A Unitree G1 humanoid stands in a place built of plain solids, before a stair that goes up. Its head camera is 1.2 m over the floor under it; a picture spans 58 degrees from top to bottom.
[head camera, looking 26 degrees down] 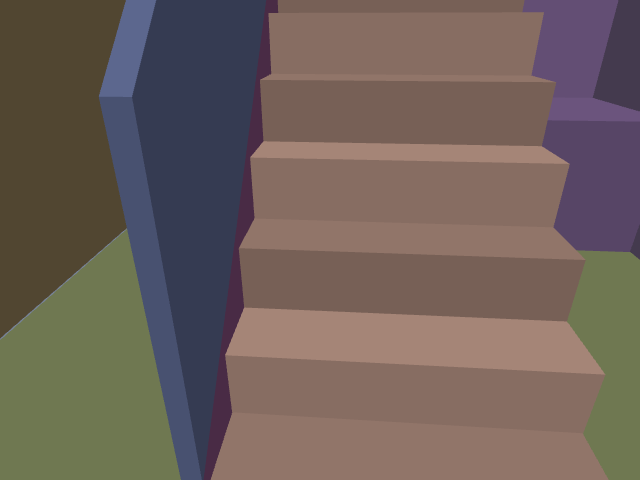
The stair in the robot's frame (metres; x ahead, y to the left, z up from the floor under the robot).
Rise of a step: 0.21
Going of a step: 0.22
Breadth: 0.98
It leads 4 degrees to the right of straight ahead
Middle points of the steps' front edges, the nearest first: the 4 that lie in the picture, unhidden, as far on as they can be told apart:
0.87 -0.23 0.42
1.09 -0.25 0.63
1.30 -0.26 0.84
1.52 -0.28 1.04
